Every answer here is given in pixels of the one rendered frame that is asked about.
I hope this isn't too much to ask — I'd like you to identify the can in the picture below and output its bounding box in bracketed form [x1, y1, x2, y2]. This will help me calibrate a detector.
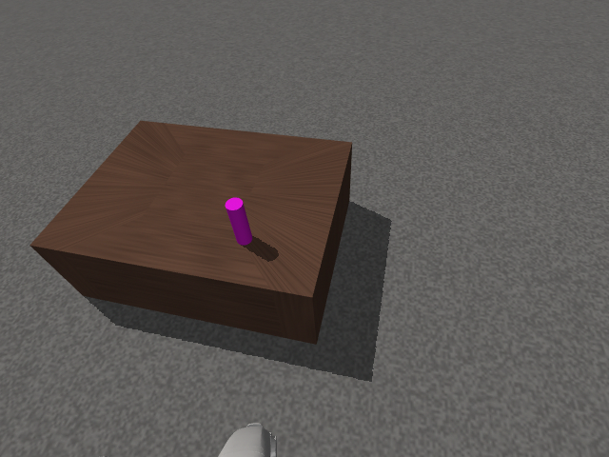
[226, 197, 252, 246]

